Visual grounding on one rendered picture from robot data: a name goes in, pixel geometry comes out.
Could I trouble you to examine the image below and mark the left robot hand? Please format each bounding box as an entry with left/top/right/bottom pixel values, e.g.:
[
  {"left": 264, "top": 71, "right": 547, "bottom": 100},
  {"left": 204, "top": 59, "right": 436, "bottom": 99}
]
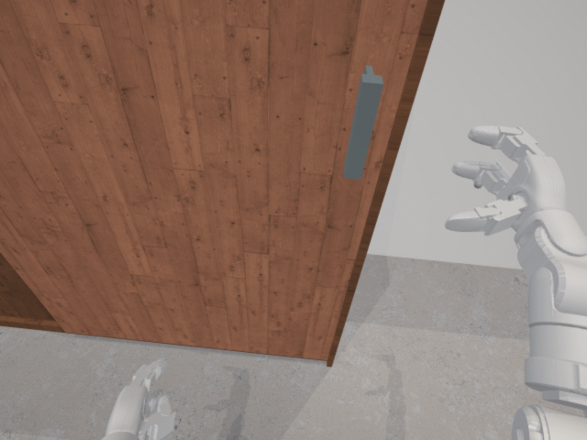
[{"left": 105, "top": 357, "right": 176, "bottom": 440}]

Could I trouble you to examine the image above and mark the robot right upper arm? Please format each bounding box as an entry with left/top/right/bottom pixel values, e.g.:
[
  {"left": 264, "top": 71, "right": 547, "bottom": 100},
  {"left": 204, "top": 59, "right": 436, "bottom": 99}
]
[{"left": 511, "top": 404, "right": 587, "bottom": 440}]

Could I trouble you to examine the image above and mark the robot right forearm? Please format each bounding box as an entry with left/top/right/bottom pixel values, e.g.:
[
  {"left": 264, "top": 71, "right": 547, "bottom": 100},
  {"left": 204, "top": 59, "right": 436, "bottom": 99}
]
[{"left": 514, "top": 209, "right": 587, "bottom": 417}]

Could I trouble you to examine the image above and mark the wardrobe door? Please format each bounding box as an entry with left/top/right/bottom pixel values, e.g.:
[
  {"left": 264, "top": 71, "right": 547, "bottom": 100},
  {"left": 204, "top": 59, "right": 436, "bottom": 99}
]
[
  {"left": 0, "top": 0, "right": 427, "bottom": 360},
  {"left": 0, "top": 252, "right": 56, "bottom": 321}
]

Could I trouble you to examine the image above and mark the right robot hand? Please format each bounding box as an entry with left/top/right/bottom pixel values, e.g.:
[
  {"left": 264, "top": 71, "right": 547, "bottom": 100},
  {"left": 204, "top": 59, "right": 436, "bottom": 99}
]
[{"left": 445, "top": 126, "right": 567, "bottom": 236}]

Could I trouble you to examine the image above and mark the handle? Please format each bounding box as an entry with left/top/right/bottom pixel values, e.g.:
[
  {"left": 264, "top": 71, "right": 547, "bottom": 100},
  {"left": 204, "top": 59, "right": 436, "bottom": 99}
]
[{"left": 344, "top": 65, "right": 383, "bottom": 180}]

